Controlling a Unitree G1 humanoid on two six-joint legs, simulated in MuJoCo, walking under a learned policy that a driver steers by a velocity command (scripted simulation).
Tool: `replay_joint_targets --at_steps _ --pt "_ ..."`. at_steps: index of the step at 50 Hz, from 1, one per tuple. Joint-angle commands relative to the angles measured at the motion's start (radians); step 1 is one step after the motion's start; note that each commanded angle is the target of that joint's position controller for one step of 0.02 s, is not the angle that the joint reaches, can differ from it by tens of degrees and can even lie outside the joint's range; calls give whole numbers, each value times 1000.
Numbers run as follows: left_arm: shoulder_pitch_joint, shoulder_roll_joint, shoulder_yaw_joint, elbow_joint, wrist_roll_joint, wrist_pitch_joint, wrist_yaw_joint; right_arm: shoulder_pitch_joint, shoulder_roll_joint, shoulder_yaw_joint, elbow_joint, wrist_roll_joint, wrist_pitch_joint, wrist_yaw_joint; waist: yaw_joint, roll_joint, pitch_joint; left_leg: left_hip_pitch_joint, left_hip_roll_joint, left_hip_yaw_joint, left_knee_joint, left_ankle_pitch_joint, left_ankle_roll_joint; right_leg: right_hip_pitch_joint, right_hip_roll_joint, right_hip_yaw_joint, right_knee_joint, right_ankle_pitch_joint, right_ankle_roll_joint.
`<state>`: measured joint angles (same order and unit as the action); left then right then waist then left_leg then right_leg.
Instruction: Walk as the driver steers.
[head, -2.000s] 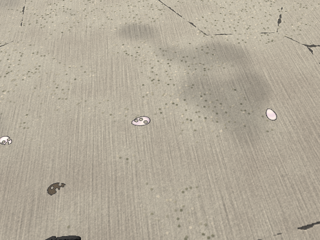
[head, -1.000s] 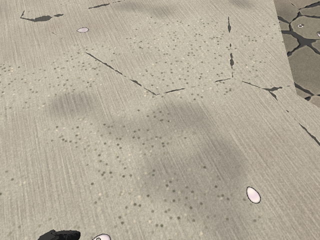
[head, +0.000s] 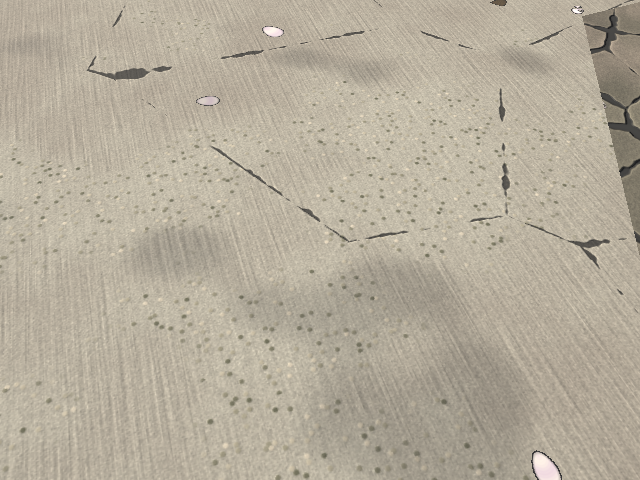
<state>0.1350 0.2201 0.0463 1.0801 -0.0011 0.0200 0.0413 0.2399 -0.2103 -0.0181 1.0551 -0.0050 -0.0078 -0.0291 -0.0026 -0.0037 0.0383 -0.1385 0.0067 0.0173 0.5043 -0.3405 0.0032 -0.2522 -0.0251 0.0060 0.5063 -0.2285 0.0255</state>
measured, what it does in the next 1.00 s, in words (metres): stands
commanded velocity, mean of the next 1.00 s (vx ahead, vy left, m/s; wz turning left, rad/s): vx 0.00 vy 0.00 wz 0.00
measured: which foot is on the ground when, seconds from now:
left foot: down 0.00-1.00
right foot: down 0.00-1.00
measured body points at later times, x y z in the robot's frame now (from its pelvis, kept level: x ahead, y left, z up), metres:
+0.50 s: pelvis +0.00 +0.00 +0.00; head +0.01 +0.00 +0.45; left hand +0.03 +0.25 -0.16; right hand -0.01 -0.24 -0.15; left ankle -0.04 +0.12 -0.74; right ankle +0.03 -0.14 -0.74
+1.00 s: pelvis +0.00 +0.00 +0.00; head +0.01 +0.00 +0.45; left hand +0.02 +0.24 -0.16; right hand -0.02 -0.23 -0.15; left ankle -0.04 +0.12 -0.74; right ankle +0.03 -0.14 -0.74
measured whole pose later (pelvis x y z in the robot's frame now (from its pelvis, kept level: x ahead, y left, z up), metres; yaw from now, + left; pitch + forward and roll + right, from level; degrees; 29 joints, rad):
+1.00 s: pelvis +0.00 +0.00 +0.00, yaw +0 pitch -1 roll +0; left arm 0.21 0.19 0.03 1.15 0.00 0.02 0.05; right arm 0.35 -0.17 0.00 1.08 0.00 -0.02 -0.03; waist 0.00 0.00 0.03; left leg -0.14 0.00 0.03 0.48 -0.33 0.01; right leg -0.26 -0.03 0.01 0.49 -0.22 0.03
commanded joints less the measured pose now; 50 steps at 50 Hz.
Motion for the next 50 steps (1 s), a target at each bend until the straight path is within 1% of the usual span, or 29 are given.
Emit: replay_joint_targets --at_steps 1,11,21,34,50 --pt "6 102 15 -15 0 -6 3 50 -100 -15 -15 -1 -6 -4 3 12 -14 -113 32 -25 -114 192 13 103 -15 10 -48 202 -36" --pt "27 92 8 23 0 -7 6 87 -84 -9 3 -1 -8 -6 5 9 4 -124 27 -22 -133 139 14 90 -12 8 -64 159 -31" --pt "59 81 1 44 0 -8 8 124 -69 -4 13 1 -9 -7 6 8 13 -130 23 -20 -140 127 15 80 -11 7 -69 144 -29" --pt "93 69 -6 54 -2 -9 10 164 -55 -1 18 3 -10 -7 6 7 18 -130 21 -17 -140 142 16 75 -11 7 -68 152 -29" --pt "120 60 -8 53 -4 -9 12 196 -43 -1 18 4 -11 -8 6 8 22 -128 20 -16 -137 161 17 74 -10 6 -64 165 -28"
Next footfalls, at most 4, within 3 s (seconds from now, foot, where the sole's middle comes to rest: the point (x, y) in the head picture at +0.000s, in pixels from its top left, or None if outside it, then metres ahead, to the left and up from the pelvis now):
2.12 left None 0.48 0.09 -0.77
2.62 right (349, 362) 0.79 -0.04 -0.77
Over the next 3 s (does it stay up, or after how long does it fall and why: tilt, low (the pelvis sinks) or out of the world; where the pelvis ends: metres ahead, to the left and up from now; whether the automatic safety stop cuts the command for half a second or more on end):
stays up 0.79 0.07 0.01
